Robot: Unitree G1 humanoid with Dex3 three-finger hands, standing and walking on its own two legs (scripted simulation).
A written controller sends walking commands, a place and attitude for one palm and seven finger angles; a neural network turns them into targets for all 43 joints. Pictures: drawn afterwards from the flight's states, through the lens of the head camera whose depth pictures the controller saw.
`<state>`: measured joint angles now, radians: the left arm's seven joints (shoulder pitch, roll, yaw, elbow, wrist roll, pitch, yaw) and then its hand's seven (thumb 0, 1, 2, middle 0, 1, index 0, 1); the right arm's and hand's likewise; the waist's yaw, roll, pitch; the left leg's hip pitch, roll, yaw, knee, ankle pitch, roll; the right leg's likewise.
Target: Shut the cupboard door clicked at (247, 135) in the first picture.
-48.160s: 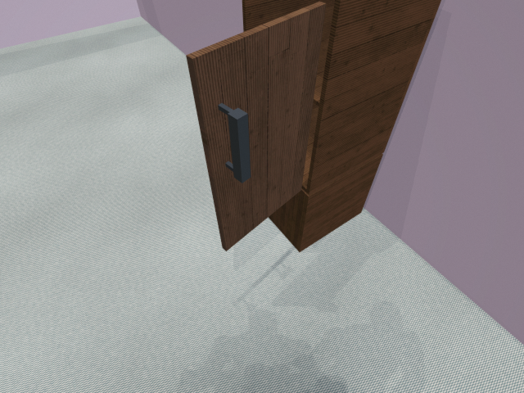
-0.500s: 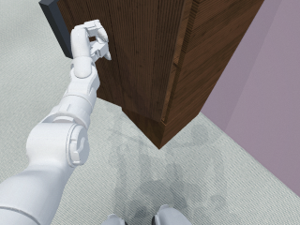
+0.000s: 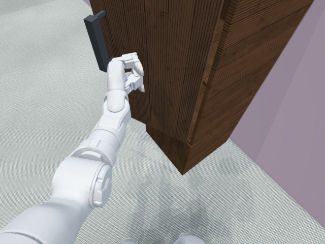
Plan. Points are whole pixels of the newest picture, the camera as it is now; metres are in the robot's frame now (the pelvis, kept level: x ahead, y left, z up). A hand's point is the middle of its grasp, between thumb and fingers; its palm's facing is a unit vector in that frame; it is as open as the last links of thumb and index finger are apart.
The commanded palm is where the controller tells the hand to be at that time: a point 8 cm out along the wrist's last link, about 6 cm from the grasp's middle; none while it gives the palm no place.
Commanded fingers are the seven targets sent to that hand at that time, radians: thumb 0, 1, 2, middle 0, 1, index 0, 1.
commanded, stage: draw the hand back to the body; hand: left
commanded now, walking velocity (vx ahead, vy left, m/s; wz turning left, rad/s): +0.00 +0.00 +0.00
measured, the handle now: (103, 42) +0.66 +0.12 +0.10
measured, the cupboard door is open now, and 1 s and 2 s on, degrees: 25 25 25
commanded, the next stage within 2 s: step back with the hand held close in 1.56 s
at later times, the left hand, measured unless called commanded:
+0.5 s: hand (87, 112) +0.37 +0.12 +0.16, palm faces -0.01 -1.00 -0.01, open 3.1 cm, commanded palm +0.33 +0.18 +0.16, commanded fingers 0.00 0.90 0.90 -1.11 -1.29 -1.11 -1.29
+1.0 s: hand out of the picture +0.24 +0.23 +0.19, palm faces +0.30 -0.90 -0.32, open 4.7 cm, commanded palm +0.19 +0.28 +0.20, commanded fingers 0.00 0.90 0.90 -0.42 -0.54 -0.42 -0.54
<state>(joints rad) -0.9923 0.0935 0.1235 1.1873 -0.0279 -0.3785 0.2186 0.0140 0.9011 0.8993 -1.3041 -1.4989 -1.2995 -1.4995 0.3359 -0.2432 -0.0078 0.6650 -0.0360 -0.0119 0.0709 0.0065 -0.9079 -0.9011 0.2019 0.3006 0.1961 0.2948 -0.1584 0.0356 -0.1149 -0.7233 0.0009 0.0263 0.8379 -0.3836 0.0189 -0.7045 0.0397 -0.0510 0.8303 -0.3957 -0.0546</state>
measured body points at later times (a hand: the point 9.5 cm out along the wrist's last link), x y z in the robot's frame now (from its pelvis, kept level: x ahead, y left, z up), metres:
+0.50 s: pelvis +0.00 +0.00 +0.03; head +0.00 -0.01 +0.48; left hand +0.36 +0.17 +0.16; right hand +0.13 -0.25 -0.07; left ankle +0.01 +0.11 -0.70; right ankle +0.00 -0.08 -0.70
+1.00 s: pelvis +0.01 +0.02 +0.05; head -0.01 -0.02 +0.50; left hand +0.22 +0.28 +0.20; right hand +0.20 -0.18 -0.05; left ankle +0.01 +0.11 -0.70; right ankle +0.00 -0.08 -0.70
